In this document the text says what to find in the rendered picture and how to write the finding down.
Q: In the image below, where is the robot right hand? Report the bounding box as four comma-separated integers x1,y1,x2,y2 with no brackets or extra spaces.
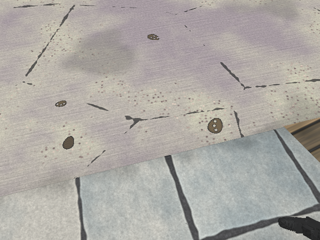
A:
278,216,320,240

